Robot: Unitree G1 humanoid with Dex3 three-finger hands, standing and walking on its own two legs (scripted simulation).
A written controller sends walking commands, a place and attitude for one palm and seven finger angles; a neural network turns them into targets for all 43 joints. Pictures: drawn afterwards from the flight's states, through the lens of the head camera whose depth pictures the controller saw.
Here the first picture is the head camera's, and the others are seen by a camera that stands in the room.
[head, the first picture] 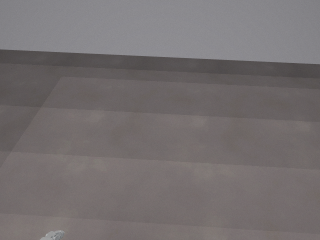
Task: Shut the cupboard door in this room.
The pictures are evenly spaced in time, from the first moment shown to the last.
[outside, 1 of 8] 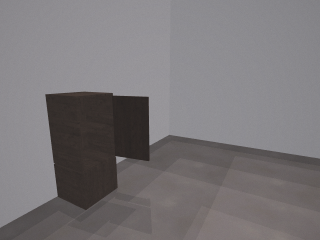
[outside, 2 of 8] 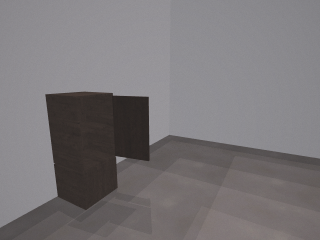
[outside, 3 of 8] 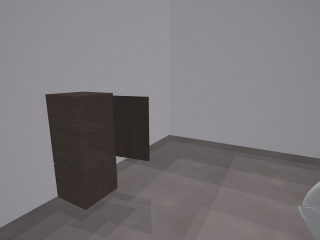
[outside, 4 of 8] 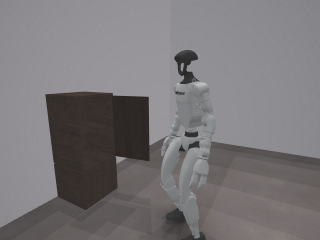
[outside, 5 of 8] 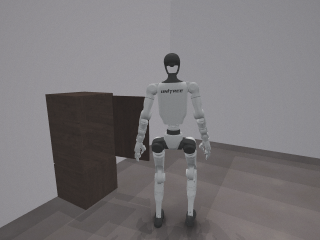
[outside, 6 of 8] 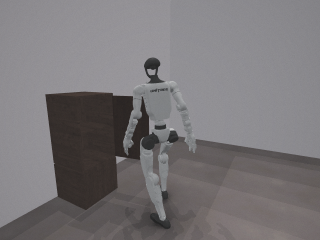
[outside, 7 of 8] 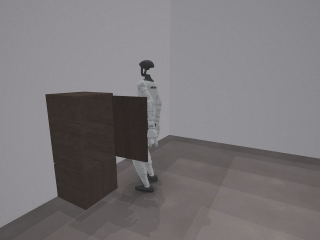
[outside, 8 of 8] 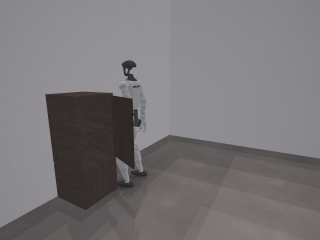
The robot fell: no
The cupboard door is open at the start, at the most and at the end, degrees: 100 101 68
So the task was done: no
